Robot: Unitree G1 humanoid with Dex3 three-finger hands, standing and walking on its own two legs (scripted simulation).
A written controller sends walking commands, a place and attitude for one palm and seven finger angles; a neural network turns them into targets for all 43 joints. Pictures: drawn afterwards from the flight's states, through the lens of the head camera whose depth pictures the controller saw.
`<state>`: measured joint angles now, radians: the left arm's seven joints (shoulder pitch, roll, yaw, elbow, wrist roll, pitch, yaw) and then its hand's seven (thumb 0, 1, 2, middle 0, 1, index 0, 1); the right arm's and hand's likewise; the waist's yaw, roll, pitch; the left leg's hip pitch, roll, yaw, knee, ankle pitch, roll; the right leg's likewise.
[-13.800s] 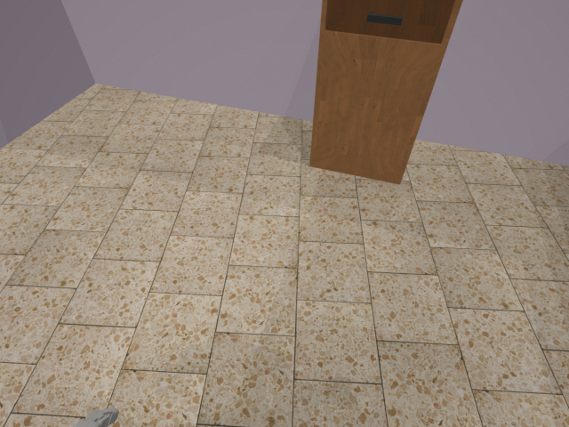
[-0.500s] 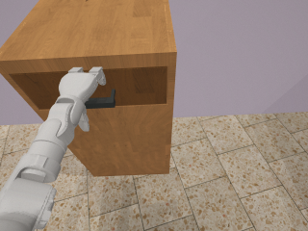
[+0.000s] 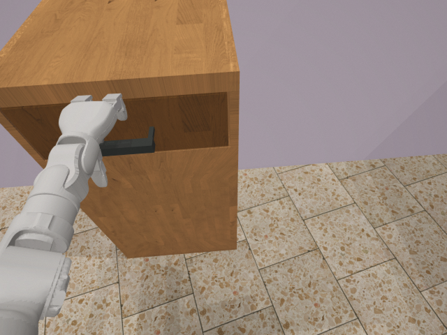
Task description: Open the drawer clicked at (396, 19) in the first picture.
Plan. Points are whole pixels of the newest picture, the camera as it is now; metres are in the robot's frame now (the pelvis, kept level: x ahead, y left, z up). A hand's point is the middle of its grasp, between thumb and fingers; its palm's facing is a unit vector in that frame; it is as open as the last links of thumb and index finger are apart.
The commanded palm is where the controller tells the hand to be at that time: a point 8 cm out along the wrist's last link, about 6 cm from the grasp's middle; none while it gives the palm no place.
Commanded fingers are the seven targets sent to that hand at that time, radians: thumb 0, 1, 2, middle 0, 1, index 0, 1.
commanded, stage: move the hooked fingers above the handle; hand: left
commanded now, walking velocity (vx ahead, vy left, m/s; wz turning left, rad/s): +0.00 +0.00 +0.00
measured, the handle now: (125, 140) +0.50 +0.23 +0.04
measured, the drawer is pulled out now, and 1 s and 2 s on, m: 0.00 0.00 0.00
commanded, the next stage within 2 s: none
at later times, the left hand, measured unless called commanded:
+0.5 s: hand (103, 138) +0.44 +0.24 +0.11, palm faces -0.01 +0.01 -1.00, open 13.8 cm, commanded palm +0.42 +0.24 +0.16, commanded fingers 0.00 -0.50 0.30 -0.30 -1.20 -0.30 -1.20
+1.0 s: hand (113, 133) +0.45 +0.23 +0.11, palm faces +0.01 +0.01 -1.00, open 13.7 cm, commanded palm +0.43 +0.24 +0.16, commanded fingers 0.00 -0.50 0.30 -0.30 -1.20 -0.30 -1.20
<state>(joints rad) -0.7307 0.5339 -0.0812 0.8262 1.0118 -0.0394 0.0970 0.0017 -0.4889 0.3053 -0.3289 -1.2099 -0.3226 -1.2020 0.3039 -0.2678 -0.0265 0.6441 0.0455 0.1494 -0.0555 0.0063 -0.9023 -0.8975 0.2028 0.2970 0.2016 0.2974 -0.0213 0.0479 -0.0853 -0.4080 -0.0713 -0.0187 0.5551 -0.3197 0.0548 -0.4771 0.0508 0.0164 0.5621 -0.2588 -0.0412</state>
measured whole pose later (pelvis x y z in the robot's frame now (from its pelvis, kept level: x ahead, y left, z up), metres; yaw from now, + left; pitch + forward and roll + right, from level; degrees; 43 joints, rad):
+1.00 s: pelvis +0.01 +0.00 +0.00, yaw +0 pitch +10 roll +0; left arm -0.72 0.48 -0.09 0.79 1.02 -0.01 0.12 0.00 -0.49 0.31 -0.38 -1.24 -0.34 -1.23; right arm 0.26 -0.26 -0.01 0.65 0.05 0.17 -0.05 0.01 -0.90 -0.90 0.20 0.30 0.20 0.30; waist -0.01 0.06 -0.10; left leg -0.39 -0.07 -0.01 0.54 -0.32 0.05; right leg -0.47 0.05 0.02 0.56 -0.27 -0.04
